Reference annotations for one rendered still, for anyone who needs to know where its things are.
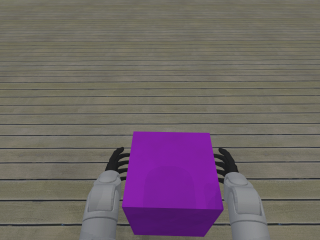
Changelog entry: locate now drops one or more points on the left robot forearm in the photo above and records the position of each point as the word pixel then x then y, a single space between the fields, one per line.
pixel 102 208

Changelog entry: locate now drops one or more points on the carton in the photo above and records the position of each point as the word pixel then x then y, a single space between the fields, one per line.
pixel 172 186

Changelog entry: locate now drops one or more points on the right robot forearm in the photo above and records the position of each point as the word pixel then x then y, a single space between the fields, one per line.
pixel 245 208

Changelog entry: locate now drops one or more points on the right robot hand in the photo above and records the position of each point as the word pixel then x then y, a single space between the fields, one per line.
pixel 228 165

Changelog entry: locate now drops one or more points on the left robot hand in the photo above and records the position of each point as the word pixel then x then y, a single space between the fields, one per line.
pixel 114 162

